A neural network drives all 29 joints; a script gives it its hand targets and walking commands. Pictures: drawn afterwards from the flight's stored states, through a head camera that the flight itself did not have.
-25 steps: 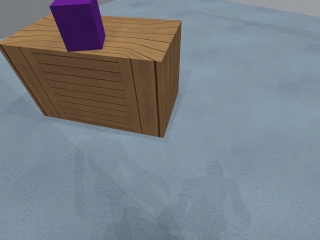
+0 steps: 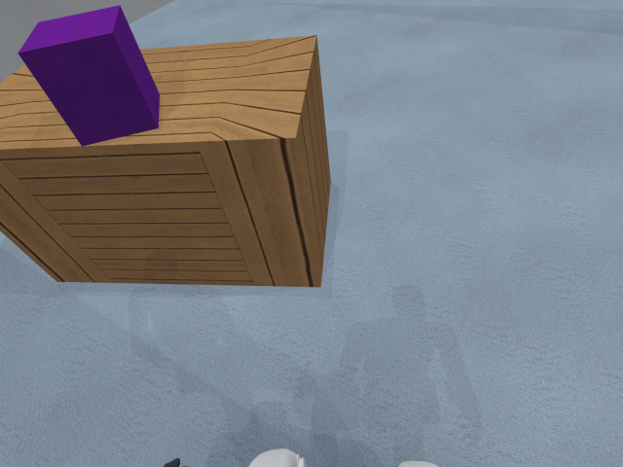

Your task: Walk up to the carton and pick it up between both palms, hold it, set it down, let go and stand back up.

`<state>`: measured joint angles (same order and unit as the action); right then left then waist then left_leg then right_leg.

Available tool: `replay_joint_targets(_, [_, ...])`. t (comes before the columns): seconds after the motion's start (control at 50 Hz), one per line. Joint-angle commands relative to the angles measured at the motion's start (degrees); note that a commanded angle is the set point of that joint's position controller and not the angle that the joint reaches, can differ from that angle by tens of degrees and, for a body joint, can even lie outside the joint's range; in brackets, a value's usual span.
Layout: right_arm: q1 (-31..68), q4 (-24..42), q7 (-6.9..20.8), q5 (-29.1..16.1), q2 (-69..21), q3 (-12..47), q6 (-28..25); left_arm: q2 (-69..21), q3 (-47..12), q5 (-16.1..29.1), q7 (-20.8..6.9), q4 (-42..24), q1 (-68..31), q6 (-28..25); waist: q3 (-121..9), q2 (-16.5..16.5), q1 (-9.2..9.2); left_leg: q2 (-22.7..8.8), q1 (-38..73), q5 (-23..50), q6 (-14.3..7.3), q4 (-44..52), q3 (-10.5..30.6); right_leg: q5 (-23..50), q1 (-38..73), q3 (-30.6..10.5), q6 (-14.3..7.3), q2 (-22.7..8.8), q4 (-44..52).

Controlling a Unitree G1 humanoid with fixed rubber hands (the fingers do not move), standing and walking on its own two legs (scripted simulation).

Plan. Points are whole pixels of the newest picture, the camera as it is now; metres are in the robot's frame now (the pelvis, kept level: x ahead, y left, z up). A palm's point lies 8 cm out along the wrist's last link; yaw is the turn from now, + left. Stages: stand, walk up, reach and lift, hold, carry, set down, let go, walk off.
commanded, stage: walk up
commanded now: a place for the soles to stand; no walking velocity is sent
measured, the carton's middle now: (100, 77) +1.06 +0.55 +0.06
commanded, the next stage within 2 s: none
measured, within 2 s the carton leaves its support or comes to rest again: neither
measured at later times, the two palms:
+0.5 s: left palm (64, 395) +0.27 +0.42 -0.08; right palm (407, 414) +0.21 -0.10 -0.11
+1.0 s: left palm (18, 331) +0.41 +0.58 -0.11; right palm (299, 299) +0.42 +0.05 -0.11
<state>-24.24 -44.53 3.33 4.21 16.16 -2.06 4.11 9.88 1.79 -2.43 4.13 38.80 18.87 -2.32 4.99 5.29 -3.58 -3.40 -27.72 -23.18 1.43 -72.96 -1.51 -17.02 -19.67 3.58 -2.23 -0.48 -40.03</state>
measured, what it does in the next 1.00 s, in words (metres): walks ahead: left foot, then right foot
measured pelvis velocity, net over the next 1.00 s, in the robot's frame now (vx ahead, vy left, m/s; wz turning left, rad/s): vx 0.33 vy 0.30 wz -0.07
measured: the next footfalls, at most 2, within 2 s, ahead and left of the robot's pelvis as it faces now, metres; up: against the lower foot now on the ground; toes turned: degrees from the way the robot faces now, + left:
left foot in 0.24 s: +0.22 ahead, +0.26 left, +0.00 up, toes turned +6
right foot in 0.54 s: +0.28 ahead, +0.06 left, +0.00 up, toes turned -7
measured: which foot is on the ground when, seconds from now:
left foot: up 0.00-0.22, down 0.24-0.54, up 0.56-0.84, down 0.86-1.00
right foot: down 0.00-0.24, up 0.26-0.52, down 0.54-0.86, up 0.88-1.00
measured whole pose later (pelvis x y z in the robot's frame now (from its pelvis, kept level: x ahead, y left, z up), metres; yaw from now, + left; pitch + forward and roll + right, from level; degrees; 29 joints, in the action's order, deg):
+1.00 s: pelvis +0.33 +0.30 -0.01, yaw -4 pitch -4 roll +1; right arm -13.3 -37.3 3.0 2.7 14.9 0.0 2.6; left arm 15.6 4.1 -1.9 2.7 40.4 20.1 0.8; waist 7.9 0.1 -1.0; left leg -4.8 -21.0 -18.0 -0.6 -43.3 -6.0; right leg -33.2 -24.7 -1.0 -1.3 -2.5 -67.8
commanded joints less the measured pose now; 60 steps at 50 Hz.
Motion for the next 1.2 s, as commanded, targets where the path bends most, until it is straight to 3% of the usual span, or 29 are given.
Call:
replay_joint_targets(0.0, [-4.1,7.4,1.2,-0.1,4.1,-2.0,-1.4,14.5,5.2,-0.5,0.5,-3.4,1.0,-2.7,2.1,-13.3,0.74,-4.7,-8.4,6.2,1.0,1.7,3.7,-12.4,0.9,-20.2,-10.7,-14.6,24.0])
replay_joint_targets(0.14, [7.9,12.1,2.6,-0.7,4.3,-1.4,-2.6,18.3,7.1,-0.6,-0.8,-3.2,-0.1,-2.0,2.6,-14.7,3.91,-4.9,1.9,7.6,-0.8,24.4,0.5,-17.0,-3.5,-14.2,-10.2,-13.8,20.3])
replay_joint_targets(0.2, [-0.6,10.6,1.9,-0.8,6.5,-2.8,-2.9,17.7,6.5,-0.6,-1.3,-4.0,-4.2,-0.6,-1.2,-9.8,-2.46,-1.3,21.0,7.0,-1.8,32.6,-6.6,-23.7,-10.9,-8.6,-6.6,-10.7,10.5])
replay_joint_targets(0.22, [-6.8,8.7,1.6,-0.7,8.9,-3.8,-3.6,13.0,4.9,-0.9,-1.6,-3.8,-2.2,-0.2,-1.7,-2.0,-4.43,0.2,29.0,4.4,-2.1,35.0,-5.3,-25.3,-15.8,-5.8,-5.3,-6.9,-0.3])
replay_joint_targets(0.24, [-12.1,7.8,1.0,-0.2,17.0,-4.9,-5.0,6.3,2.8,-0.1,-2.0,-6.1,0.3,0.3,-4.1,20.5,-6.92,-11.7,27.6,-15.0,-5.4,51.2,18.0,-25.4,-20.9,-0.9,-1.5,1.7,-22.2])
replay_joint_targets(0.26, [-7.3,9.4,0.0,-1.3,19.9,-4.3,-5.0,7.1,2.8,1.0,-1.4,-7.7,2.4,0.6,-4.3,18.9,-5.34,-19.4,22.8,-21.0,-12.8,62.6,40.7,-23.6,-22.3,-9.4,-1.2,3.4,-31.1])
replay_joint_targets(0.32, [6.0,11.8,-1.7,-1.5,12.6,-2.7,-3.9,11.2,4.0,0.3,-1.7,-6.3,2.2,0.1,-0.7,4.3,-0.24,-16.3,17.9,-12.9,-15.1,56.2,21.2,-13.5,-18.9,-8.1,0.7,-3.6,-30.9])
replay_joint_targets(0.42, [3.9,8.5,-1.8,-0.7,9.9,-1.4,-3.8,8.3,3.3,1.1,-1.8,-4.7,4.2,0.1,-0.9,3.6,0.04,-14.2,16.9,14.3,-15.4,51.3,9.3,-10.6,-8.8,-2.2,0.4,-1.3,-11.4])
replay_joint_targets(0.48, [9.7,9.4,-1.3,-0.5,9.1,-0.7,-2.7,8.3,3.8,1.2,-1.2,-4.9,8.7,-0.6,-2.8,-2.2,4.34,-11.3,7.3,7.3,-13.1,45.2,3.7,3.8,6.7,0.7,-0.1,0.9,7.2])
replay_joint_targets(0.5, [9.5,9.6,-1.0,-0.6,8.0,0.2,-2.7,9.7,4.2,0.6,-0.6,-4.2,12.4,-1.2,-5.2,-6.1,6.98,-9.0,3.2,2.6,-9.8,39.4,1.4,6.5,14.1,-2.9,-0.5,-0.7,9.9])
replay_joint_targets(0.52, [9.5,10.5,-0.8,-0.7,5.0,1.1,-3.0,15.0,5.8,-0.4,0.0,-3.9,16.7,-1.4,-6.7,-11.0,8.84,-6.7,-4.2,6.7,-6.2,27.4,-0.8,-2.4,21.6,-17.0,-3.9,-9.7,12.7])
replay_joint_targets(0.54, [10.5,11.7,-0.4,-0.3,5.1,0.1,-2.2,19.6,7.0,-0.2,0.4,-3.6,19.3,-1.0,-9.1,-11.7,9.29,2.2,-12.3,-6.7,-2.1,12.5,-2.0,-9.3,24.9,-42.5,-11.4,-22.9,20.9])
replay_joint_targets(0.56, [11.5,12.8,-0.2,0.1,8.3,-0.7,-0.8,19.3,6.6,0.5,1.2,-3.8,15.7,-0.2,-6.0,-8.5,8.82,1.1,-17.8,-9.0,-0.5,4.0,4.0,-22.0,23.8,-48.4,-17.4,-27.1,23.4])
replay_joint_targets(0.58, [11.8,13.4,-0.2,-0.2,9.7,-1.2,-0.3,19.9,6.5,-0.1,1.6,-4.9,12.9,-0.6,-1.7,-13.5,8.10,-1.1,-20.5,-6.8,0.2,-1.0,5.9,-18.0,22.1,-46.3,-18.5,-27.2,24.2])
replay_joint_targets(0.68, [7.6,12.8,1.4,-1.0,5.8,-0.7,-1.1,16.3,4.4,-1.4,0.9,-4.5,4.3,-2.8,-1.0,-13.0,3.97,-6.9,-11.1,1.7,1.9,10.6,5.9,6.9,10.4,-15.7,-11.7,-16.5,18.1])
replay_joint_targets(0.74, [10.6,14.1,2.5,-1.5,3.1,0.3,-1.7,17.7,4.9,-1.1,0.2,-4.7,3.2,-2.8,0.7,-13.0,5.01,-5.8,-4.8,6.3,0.0,22.8,1.3,13.1,5.3,-8.7,-10.9,-14.8,15.2])
replay_joint_targets(0.8, [4.9,12.2,2.8,-1.5,4.3,-1.1,-2.3,18.9,5.9,-0.5,-0.8,-4.7,-0.5,-1.9,-5.0,-12.6,0.61,-1.1,15.0,14.4,-1.9,32.4,-5.7,2.8,-2.5,-3.9,-6.7,-11.6,10.4])
replay_joint_targets(0.84, [-5.3,8.9,2.0,-1.7,9.2,-3.8,-3.3,13.2,4.3,-0.9,-1.6,-4.7,-0.3,-0.4,-9.0,-0.5,-5.26,2.2,29.8,6.4,-1.9,35.7,-7.6,-4.8,-8.1,-0.1,-4.6,-6.3,-8.4])
replay_joint_targets(0.86, [-4.5,10.1,1.2,-0.7,14.9,-3.8,-3.9,8.2,3.1,0.6,-1.9,-7.1,1.2,0.5,-4.7,12.0,-4.11,-10.0,27.6,5.3,-7.0,47.8,12.4,-18.9,-17.0,1.6,-0.6,0.0,-19.8])
replay_joint_targets(0.88, [-2.2,11.5,0.2,-1.8,16.7,-3.9,-3.1,8.6,3.1,1.2,-1.2,-8.4,2.2,1.5,-9.5,15.8,-5.97,-18.0,26.7,-8.4,-14.9,57.0,32.1,-27.7,-20.6,-3.6,0.6,3.3,-30.2])
replay_joint_targets(0.9, [2.2,12.1,-0.8,-1.7,17.3,-4.4,-2.8,8.5,2.9,1.2,-0.9,-8.7,2.0,1.5,-3.9,12.7,-3.22,-19.5,21.3,-15.3,-16.7,59.0,34.4,-23.3,-21.5,-6.9,0.8,0.2,-36.0])
replay_joint_targets(0.96, [12.0,12.3,-1.8,-1.5,10.8,-2.8,-2.7,10.8,3.2,0.4,-1.3,-6.1,4.1,0.4,-2.4,3.7,0.93,-16.3,12.9,-7.6,-16.1,55.0,18.1,-15.3,-13.9,-5.9,1.0,-3.7,-29.0])
replay_joint_targets(1.0, [12.4,10.7,-2.0,-1.0,8.7,-2.0,-2.7,9.6,2.9,1.4,-1.3,-4.6,4.9,0.0,-3.5,5.4,0.27,-14.0,10.5,0.7,-16.7,52.1,12.1,-14.4,-8.7,-2.8,0.9,-2.8,-17.8])
replay_joint_targets(1.06, [14.9,10.4,-1.3,-0.3,7.5,-0.9,-1.3,7.0,2.9,1.9,-0.6,-2.0,13.4,-1.0,-6.4,-0.6,5.62,-8.7,3.5,6.3,-13.0,39.7,4.3,3.9,10.0,-0.3,-0.5,-0.2,7.6])
replay_joint_targets(1.08, [14.3,11.1,-1.1,-0.3,5.6,0.1,-1.4,11.5,4.4,0.7,-0.3,-2.3,15.3,-1.6,-6.3,-8.6,7.36,-6.5,-5.3,1.7,-8.9,31.6,1.6,4.0,17.1,-7.5,-0.8,-3.6,10.1])
replay_joint_targets(1.1, [13.4,12.4,-0.5,-0.2,0.0,2.1,-1.5,16.8,5.6,-0.8,0.1,-3.0,19.2,-1.9,-7.5,-18.2,7.95,-2.2,-14.4,-6.8,-4.2,19.3,-1.3,-9.6,21.6,-27.0,-4.6,-17.6,18.2])
replay_joint_targets(1.12, [16.0,12.6,-0.4,-0.4,4.4,-0.1,0.1,18.0,6.1,0.3,1.2,-2.1,18.9,-0.8,-4.2,-11.5,9.40,1.1,-17.8,-10.1,-1.5,10.3,3.0,-21.7,16.6,-45.3,-10.0,-26.0,25.8])
replay_joint_targets(1.16, [14.9,12.8,-0.5,-0.2,7.3,-0.5,1.0,17.7,5.0,-0.1,2.4,-5.1,10.9,-0.5,2.3,-6.7,6.65,-2.5,-20.2,-3.4,1.0,1.8,4.8,-21.4,11.0,-40.6,-14.0,-25.2,25.6])
replay_joint_targets(1.18, [13.1,11.8,-0.4,-1.2,6.3,-0.4,1.2,15.7,4.4,-0.5,2.2,-5.0,7.8,-1.2,1.9,-11.6,4.75,-3.8,-18.9,-0.8,1.6,2.8,5.0,-9.6,12.3,-31.0,-12.8,-21.5,23.0])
